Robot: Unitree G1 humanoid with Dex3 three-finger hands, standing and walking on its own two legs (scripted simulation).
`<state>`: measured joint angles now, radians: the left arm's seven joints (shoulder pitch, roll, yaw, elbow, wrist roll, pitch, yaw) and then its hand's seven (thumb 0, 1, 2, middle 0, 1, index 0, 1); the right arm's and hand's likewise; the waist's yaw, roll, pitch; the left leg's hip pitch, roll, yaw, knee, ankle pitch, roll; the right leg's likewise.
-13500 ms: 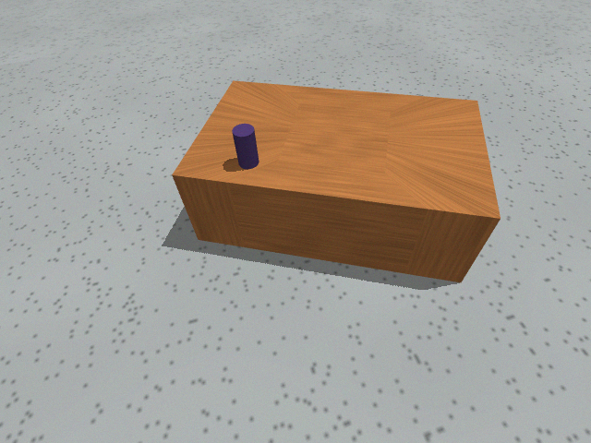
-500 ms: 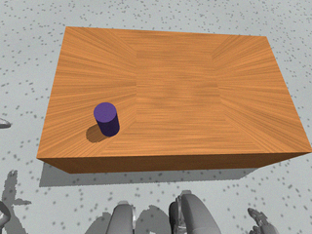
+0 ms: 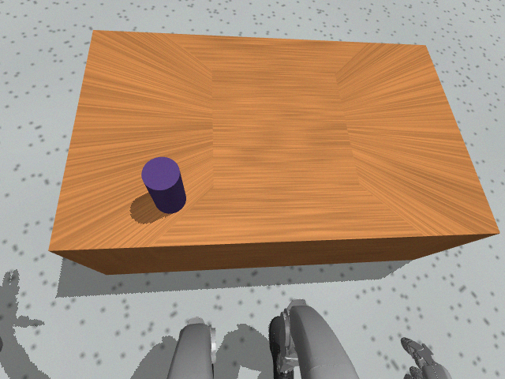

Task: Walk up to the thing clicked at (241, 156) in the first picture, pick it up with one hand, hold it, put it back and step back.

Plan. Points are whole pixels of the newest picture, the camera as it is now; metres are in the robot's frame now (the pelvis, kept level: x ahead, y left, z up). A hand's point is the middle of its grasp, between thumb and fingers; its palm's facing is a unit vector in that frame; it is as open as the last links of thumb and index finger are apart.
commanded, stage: go down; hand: left
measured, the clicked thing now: (166, 187) +0.49 +0.16 -0.21
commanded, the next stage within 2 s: approach in 0.10 s
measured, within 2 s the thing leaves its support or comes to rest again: neither
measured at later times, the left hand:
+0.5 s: hand (24, 177) +0.42 +0.34 -0.02, palm faces +0.06 -1.00 +0.06, open 17.4 cm
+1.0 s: hand (141, 210) +0.43 +0.21 -0.21, palm faces -0.01 -1.00 +0.06, open 17.4 cm
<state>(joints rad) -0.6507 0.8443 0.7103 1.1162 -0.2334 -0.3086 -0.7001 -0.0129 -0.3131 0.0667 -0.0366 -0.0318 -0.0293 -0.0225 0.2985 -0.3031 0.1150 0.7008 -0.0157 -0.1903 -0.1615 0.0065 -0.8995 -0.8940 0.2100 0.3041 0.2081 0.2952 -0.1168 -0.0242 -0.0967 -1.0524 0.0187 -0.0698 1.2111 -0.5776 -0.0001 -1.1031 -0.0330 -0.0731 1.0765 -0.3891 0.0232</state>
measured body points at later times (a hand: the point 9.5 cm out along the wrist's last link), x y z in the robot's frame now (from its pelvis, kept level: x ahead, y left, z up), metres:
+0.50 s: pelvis -0.01 +0.00 -0.03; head +0.17 +0.05 +0.38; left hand +0.41 +0.39 -0.02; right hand +0.09 -0.28 -0.13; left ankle -0.01 +0.11 -0.64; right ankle +0.06 -0.14 -0.64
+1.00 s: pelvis -0.06 -0.01 -0.20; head +0.15 +0.03 +0.20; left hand +0.43 +0.27 -0.21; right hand +0.03 -0.27 -0.32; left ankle -0.01 +0.11 -0.64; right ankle +0.06 -0.14 -0.64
